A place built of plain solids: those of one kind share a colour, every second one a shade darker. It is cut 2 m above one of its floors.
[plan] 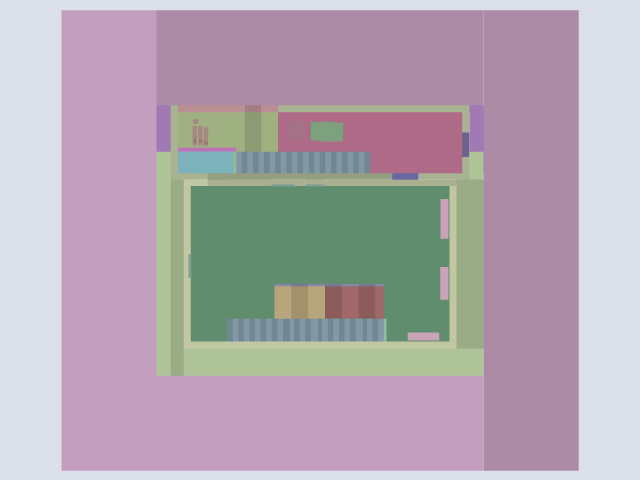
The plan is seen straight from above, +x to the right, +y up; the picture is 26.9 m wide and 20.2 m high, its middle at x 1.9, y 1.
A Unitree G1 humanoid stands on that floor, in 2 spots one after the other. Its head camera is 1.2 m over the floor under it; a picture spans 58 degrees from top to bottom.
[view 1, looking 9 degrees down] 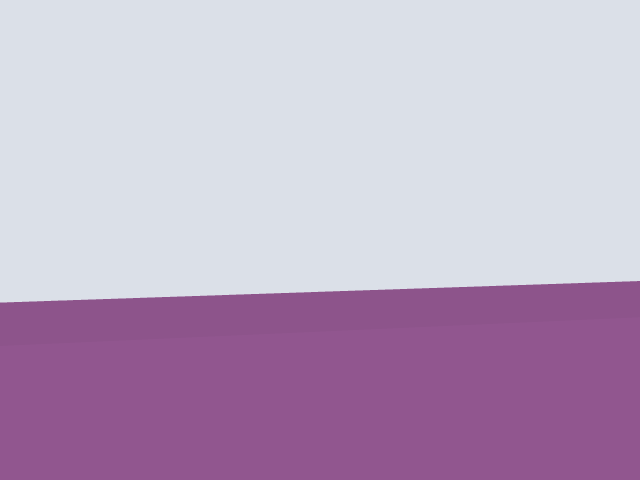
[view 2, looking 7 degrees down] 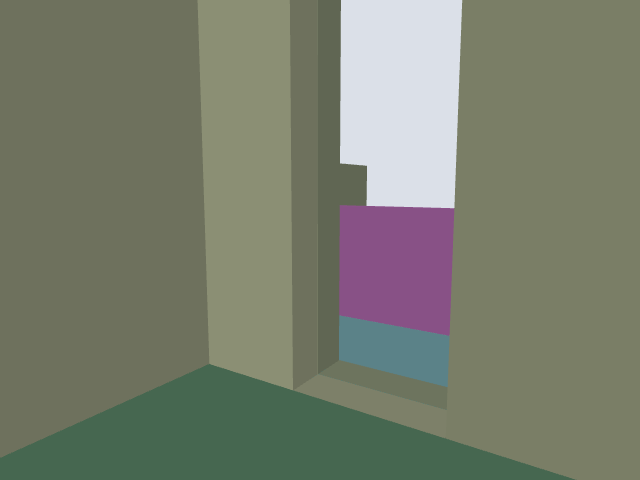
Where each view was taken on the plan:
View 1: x -2.22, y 4.27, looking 83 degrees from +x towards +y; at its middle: nothing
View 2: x -1.36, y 1.31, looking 123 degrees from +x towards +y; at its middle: wall_yard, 2.71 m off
